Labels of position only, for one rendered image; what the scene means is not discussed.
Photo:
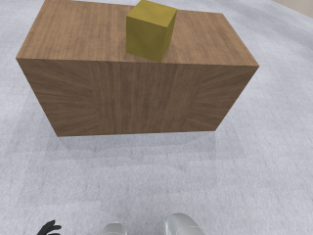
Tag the left robot hand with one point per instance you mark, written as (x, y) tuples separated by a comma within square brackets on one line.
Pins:
[(48, 227)]

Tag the carton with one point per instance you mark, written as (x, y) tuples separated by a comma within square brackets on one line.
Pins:
[(149, 28)]

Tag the robot thigh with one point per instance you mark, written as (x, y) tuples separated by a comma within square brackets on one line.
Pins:
[(180, 224), (114, 229)]

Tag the robot right thigh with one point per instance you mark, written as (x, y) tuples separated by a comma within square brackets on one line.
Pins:
[(180, 224)]

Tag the robot left thigh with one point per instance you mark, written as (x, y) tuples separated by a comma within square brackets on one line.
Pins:
[(114, 229)]

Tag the pedestal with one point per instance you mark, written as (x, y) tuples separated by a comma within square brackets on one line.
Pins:
[(74, 59)]

